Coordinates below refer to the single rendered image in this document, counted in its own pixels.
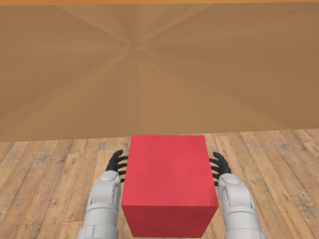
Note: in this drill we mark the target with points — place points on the carton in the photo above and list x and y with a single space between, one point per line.
169 190

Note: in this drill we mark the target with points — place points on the right robot forearm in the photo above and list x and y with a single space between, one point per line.
238 209

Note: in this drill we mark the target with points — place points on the left robot forearm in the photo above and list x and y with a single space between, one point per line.
101 217

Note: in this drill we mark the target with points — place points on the robot left hand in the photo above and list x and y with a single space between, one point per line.
113 163

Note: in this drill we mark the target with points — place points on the robot right hand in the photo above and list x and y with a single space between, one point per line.
222 166

